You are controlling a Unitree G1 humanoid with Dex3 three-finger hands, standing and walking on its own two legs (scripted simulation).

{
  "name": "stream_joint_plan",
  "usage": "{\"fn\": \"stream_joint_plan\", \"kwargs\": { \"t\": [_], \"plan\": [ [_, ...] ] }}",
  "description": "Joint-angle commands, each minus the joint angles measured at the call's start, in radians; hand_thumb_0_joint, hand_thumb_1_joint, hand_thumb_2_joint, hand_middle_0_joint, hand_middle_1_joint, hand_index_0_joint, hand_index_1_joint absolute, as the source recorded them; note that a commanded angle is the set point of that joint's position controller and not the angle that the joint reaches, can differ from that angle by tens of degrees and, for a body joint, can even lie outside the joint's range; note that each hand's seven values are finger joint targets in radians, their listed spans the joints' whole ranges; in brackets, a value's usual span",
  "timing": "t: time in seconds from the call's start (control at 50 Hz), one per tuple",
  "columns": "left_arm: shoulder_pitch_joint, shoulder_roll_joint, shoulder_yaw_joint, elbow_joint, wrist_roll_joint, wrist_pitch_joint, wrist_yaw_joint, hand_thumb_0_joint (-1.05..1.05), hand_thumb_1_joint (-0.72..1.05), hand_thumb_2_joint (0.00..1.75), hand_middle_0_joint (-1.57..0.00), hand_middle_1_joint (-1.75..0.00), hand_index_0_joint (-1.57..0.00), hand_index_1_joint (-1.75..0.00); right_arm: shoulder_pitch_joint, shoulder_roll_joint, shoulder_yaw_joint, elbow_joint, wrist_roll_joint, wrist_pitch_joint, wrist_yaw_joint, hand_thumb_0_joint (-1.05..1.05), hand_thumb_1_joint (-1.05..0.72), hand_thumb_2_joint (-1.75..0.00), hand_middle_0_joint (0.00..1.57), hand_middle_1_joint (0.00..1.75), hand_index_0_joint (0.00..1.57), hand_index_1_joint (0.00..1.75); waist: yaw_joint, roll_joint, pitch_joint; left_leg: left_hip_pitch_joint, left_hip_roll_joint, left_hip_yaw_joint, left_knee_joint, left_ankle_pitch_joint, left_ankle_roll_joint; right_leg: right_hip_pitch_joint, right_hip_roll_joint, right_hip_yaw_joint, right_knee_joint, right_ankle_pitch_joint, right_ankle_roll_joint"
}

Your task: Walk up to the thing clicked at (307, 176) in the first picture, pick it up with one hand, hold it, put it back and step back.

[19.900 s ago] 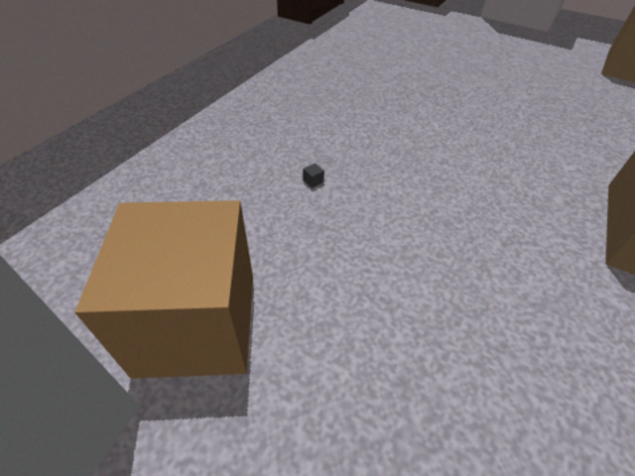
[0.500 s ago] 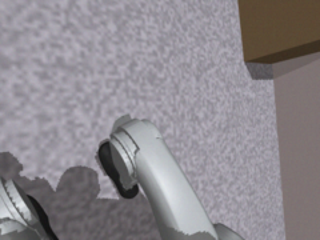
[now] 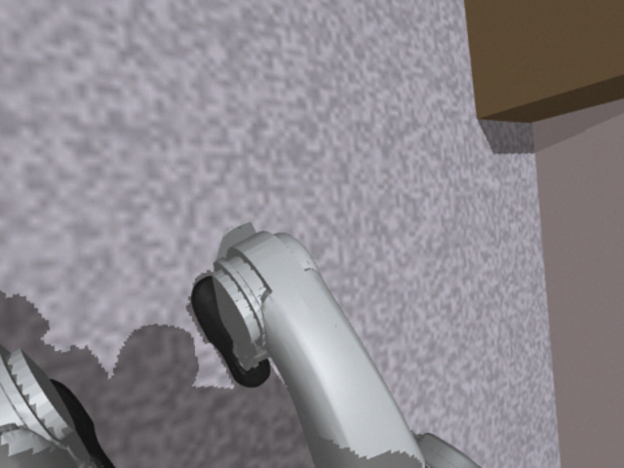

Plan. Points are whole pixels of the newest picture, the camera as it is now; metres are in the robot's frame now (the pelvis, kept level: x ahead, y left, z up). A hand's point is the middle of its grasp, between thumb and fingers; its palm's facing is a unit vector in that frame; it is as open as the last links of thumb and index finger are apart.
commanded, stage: close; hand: left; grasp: from above
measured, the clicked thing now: out of the picture +0.47 +0.34 -0.30
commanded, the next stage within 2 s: settle in 0.56 s
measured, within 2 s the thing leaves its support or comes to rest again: leaves its support in 1.04 s
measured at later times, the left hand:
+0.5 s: hand out of the picture +0.47 +0.33 -0.26, palm faces -0.17 -0.37 -0.91, open 10.1 cm
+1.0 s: hand out of the picture +0.47 +0.34 -0.26, palm faces -0.16 -0.39 -0.91, open 10.0 cm
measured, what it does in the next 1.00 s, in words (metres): stands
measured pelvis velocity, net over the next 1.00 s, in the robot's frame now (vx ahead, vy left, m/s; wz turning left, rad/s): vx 0.00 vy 0.00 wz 0.00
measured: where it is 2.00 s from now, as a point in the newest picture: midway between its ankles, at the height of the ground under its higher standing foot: (169, 402)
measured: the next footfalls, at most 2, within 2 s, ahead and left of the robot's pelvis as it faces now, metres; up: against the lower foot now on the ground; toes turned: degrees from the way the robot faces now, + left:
none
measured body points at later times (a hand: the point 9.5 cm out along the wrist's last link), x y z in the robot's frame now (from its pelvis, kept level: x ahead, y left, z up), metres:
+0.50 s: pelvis +0.00 +0.00 +0.00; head +0.31 +0.11 +0.30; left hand +0.48 +0.34 -0.21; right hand +0.00 -0.24 -0.04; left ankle +0.06 +0.13 -0.31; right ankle +0.13 -0.12 -0.31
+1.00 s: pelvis +0.00 +0.00 +0.00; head +0.31 +0.11 +0.30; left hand +0.48 +0.35 -0.20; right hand -0.01 -0.24 -0.03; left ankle +0.06 +0.13 -0.31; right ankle +0.13 -0.12 -0.31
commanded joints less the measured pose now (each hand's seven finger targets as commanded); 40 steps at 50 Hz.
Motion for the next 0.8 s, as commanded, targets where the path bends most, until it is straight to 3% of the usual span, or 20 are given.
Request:
{"fn": "stream_joint_plan", "kwargs": {
  "t": [0.0, 0.12, 0.28, 0.44, 0.52, 0.54, 0.64, 0.68, 0.74, 0.78],
  "plan": [
    [-0.226, 0.192, -0.025, -0.104, 0.029, -0.003, 0.052, 0.00, 0.10, 0.53, -0.46, -0.82, -0.53, -0.74, 0.238, -0.338, -0.085, 0.047, 0.006, -0.004, 0.002, 0.00, -0.89, -0.90, 0.20, 0.30, 0.20, 0.30, -0.074, 0.586, -0.630, 0.462, 0.050, 0.095, -0.257, 0.203, 0.017, 0.421, 0.019, -0.108, -0.183, 0.230, -0.082],
    [-0.217, 0.214, -0.012, -0.099, 0.034, -0.006, 0.056, 0.00, 0.19, 0.50, -0.54, -0.76, -0.61, -0.69, 0.242, -0.352, -0.094, 0.049, 0.006, -0.006, -0.001, 0.00, -0.89, -0.90, 0.20, 0.30, 0.20, 0.30, -0.075, 0.588, -0.642, 0.462, 0.051, 0.097, -0.262, 0.207, 0.017, 0.429, 0.022, -0.107, -0.185, 0.232, -0.083],
    [-0.203, 0.189, -0.021, -0.119, 0.024, -0.004, 0.042, 0.00, 0.36, 0.50, -0.68, -0.72, -0.74, -0.65, 0.250, -0.346, -0.091, 0.041, 0.008, -0.010, 0.001, 0.00, -0.89, -0.90, 0.20, 0.30, 0.20, 0.30, -0.076, 0.566, -0.650, 0.465, 0.052, 0.097, -0.251, 0.232, 0.021, 0.422, 0.021, -0.101, -0.185, 0.249, -0.080],
    [-0.210, 0.205, -0.018, -0.100, 0.025, -0.006, 0.042, 0.00, 0.47, 0.50, -0.80, -0.65, -0.85, -0.60, 0.242, -0.354, -0.098, 0.048, 0.009, -0.015, -0.010, 0.00, -0.89, -0.90, 0.20, 0.30, 0.20, 0.30, -0.079, 0.581, -0.646, 0.466, 0.053, 0.098, -0.258, 0.200, 0.018, 0.430, 0.026, -0.101, -0.191, 0.227, -0.081],
    [-0.208, 0.202, -0.015, -0.085, 0.026, -0.002, 0.043, 0.00, 0.50, 0.53, -0.83, -0.64, -0.87, -0.60, 0.245, -0.339, -0.087, 0.063, 0.010, -0.015, -0.007, 0.00, -0.89, -0.90, 0.20, 0.30, 0.20, 0.30, -0.068, 0.557, -0.637, 0.446, 0.052, 0.097, -0.254, 0.204, 0.019, 0.421, 0.021, -0.107, -0.192, 0.226, -0.080],
    [-0.212, 0.204, -0.018, -0.096, 0.026, -0.004, 0.037, 0.00, 0.52, 0.54, -0.85, -0.65, -0.89, -0.61, 0.243, -0.338, -0.090, 0.061, 0.006, -0.018, -0.009, 0.00, -0.89, -0.90, 0.20, 0.30, 0.20, 0.30, -0.079, 0.570, -0.636, 0.452, 0.048, 0.100, -0.258, 0.205, 0.017, 0.427, 0.019, -0.105, -0.182, 0.230, -0.079],
    [-0.212, 0.190, -0.017, -0.098, 0.019, 0.000, 0.041, 0.00, 0.61, 0.50, -0.90, -0.63, -0.95, -0.58, 0.254, -0.343, -0.093, 0.055, 0.010, -0.012, -0.005, 0.00, -0.89, -0.90, 0.20, 0.30, 0.20, 0.30, -0.078, 0.569, -0.639, 0.461, 0.053, 0.091, -0.265, 0.216, 0.018, 0.421, 0.019, -0.103, -0.187, 0.238, -0.080],
    [-0.209, 0.193, -0.021, -0.098, 0.024, -0.001, 0.037, 0.00, 0.56, 0.54, -0.90, -0.67, -0.96, -0.62, 0.255, -0.338, -0.091, 0.056, 0.010, -0.012, -0.006, 0.00, -0.90, -0.90, 0.20, 0.30, 0.20, 0.30, -0.081, 0.565, -0.640, 0.451, 0.051, 0.094, -0.261, 0.213, 0.019, 0.427, 0.019, -0.103, -0.185, 0.239, -0.079],
    [-0.218, 0.198, -0.015, -0.113, 0.013, 0.006, 0.024, 0.00, 0.61, 0.54, -0.93, -0.68, -0.99, -0.62, 0.246, -0.351, -0.106, 0.053, 0.011, -0.011, -0.008, 0.00, -0.90, -0.90, 0.20, 0.30, 0.20, 0.30, -0.075, 0.583, -0.634, 0.465, 0.050, 0.097, -0.263, 0.207, 0.017, 0.394, 0.019, -0.098, -0.180, 0.226, -0.081],
    [-0.215, 0.179, -0.020, -0.110, 0.016, 0.011, 0.020, 0.00, 0.62, 0.57, -0.95, -0.68, -1.00, -0.63, 0.261, -0.332, -0.091, 0.060, 0.017, -0.005, -0.004, 0.00, -0.90, -0.90, 0.20, 0.30, 0.20, 0.30, -0.068, 0.590, -0.643, 0.468, 0.053, 0.097, -0.262, 0.229, 0.015, 0.395, 0.016, -0.097, -0.184, 0.242, -0.084]
  ]
}}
